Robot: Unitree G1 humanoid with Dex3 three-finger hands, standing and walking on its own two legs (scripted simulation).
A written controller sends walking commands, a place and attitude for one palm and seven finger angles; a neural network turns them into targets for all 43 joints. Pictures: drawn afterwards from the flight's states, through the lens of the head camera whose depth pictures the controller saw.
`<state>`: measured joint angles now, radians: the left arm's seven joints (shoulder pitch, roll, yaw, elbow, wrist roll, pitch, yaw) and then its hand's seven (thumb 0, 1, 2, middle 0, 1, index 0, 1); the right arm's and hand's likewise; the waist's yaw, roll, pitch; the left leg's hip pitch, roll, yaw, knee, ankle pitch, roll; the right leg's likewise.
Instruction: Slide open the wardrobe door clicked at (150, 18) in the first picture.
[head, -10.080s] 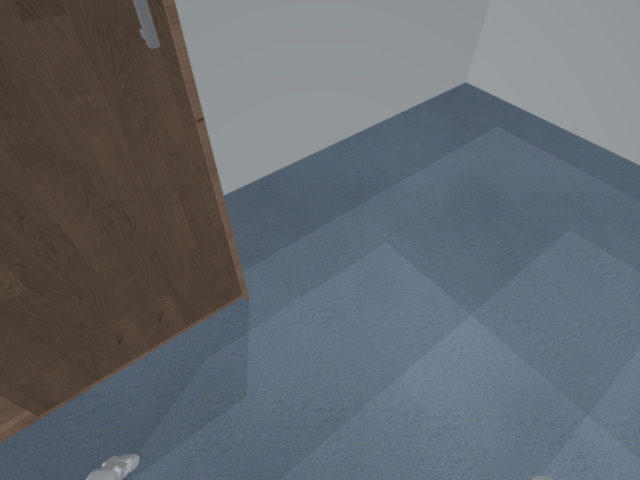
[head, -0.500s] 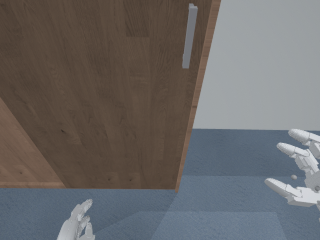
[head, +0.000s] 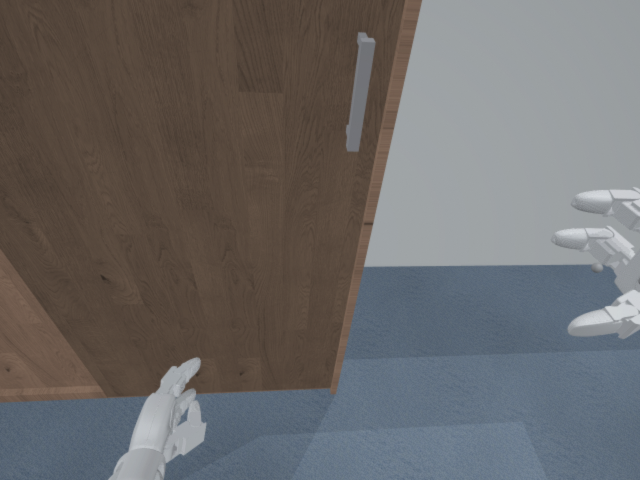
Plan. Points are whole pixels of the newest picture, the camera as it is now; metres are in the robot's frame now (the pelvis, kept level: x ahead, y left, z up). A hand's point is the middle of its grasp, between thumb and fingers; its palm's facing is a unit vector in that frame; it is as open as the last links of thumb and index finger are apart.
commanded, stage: raise the hand with hooked fingers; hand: right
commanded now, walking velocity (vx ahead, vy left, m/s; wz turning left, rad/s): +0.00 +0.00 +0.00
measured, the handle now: (357, 94) +0.55 -0.05 +0.25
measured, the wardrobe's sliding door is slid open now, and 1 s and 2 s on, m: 0.00 0.00 0.00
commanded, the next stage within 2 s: move the hooked fingers beside the handle in 0.68 s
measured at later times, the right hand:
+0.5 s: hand (609, 217) +0.28 -0.25 +0.27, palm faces +0.02 +0.99 -0.12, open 13.9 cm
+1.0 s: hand (608, 210) +0.30 -0.27 +0.26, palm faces +0.08 +0.99 -0.10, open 14.0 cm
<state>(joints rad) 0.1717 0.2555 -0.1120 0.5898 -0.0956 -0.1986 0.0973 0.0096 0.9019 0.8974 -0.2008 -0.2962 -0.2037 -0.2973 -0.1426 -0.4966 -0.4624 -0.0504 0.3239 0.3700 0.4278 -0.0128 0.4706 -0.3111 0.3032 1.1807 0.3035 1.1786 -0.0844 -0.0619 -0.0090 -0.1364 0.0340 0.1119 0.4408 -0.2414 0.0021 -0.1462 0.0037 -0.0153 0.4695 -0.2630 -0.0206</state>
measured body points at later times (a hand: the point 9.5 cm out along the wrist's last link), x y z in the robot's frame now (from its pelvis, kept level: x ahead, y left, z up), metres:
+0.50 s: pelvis +0.01 +0.01 +0.00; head -0.03 +0.03 +0.45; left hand +0.21 +0.24 -0.06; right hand +0.27 -0.31 +0.27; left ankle +0.00 +0.12 -0.74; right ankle +0.00 -0.11 -0.74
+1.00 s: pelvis +0.00 +0.01 +0.00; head -0.03 +0.03 +0.45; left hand +0.22 +0.22 -0.06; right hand +0.29 -0.32 +0.26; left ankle +0.00 +0.12 -0.74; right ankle +0.00 -0.11 -0.74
